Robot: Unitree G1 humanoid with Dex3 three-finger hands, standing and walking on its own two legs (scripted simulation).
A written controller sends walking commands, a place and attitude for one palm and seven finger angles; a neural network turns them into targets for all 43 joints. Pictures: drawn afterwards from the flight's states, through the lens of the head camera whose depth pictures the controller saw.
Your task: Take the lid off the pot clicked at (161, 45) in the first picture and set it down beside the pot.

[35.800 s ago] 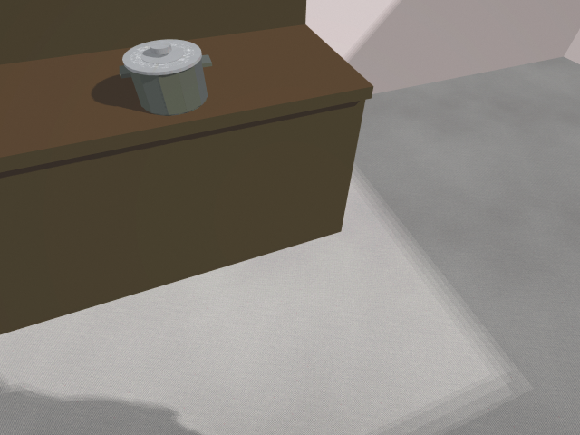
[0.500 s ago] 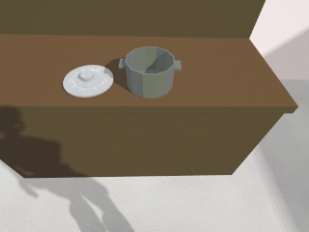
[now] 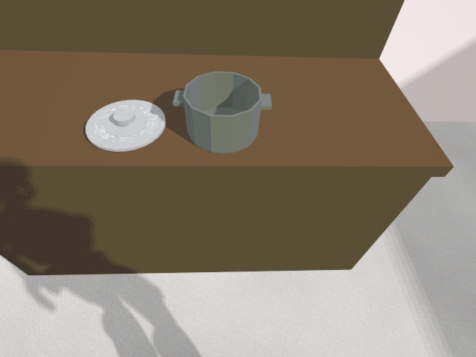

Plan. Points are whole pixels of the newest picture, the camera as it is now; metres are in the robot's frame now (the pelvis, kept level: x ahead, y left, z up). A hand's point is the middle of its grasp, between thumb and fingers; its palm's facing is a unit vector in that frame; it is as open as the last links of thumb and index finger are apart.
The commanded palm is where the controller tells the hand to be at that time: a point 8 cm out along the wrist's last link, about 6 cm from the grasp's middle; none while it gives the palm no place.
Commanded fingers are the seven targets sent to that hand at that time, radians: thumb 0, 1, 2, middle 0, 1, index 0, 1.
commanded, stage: let the arm hang, fingers relaxed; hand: left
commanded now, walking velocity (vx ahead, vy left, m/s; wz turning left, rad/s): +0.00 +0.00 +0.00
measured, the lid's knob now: (124, 117) +0.65 +0.32 -0.01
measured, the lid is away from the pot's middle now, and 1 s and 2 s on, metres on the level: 0.25 0.25 0.25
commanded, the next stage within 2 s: look to check the result in 0.66 s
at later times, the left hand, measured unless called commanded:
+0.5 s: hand out of the picture +0.01 +0.18 -0.18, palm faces +0.01 -0.98 -0.19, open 7.3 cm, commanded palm none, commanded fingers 0.00 0.90 0.90 -0.20 -0.30 -0.20 -0.30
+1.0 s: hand out of the picture -0.01 +0.17 -0.18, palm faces +0.02 -0.98 -0.18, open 7.4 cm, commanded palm none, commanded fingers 0.00 0.90 0.90 -0.20 -0.30 -0.20 -0.30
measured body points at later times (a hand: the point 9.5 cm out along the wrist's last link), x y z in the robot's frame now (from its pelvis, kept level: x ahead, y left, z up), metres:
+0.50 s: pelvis +0.00 +0.01 +0.00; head +0.02 +0.02 +0.45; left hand +0.01 +0.23 -0.16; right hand -0.02 -0.21 -0.16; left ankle -0.02 +0.09 -0.74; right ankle -0.10 -0.11 -0.74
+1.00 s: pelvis +0.00 +0.01 +0.00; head +0.02 +0.02 +0.45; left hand -0.01 +0.22 -0.16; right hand -0.02 -0.21 -0.15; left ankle -0.02 +0.09 -0.74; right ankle -0.10 -0.11 -0.74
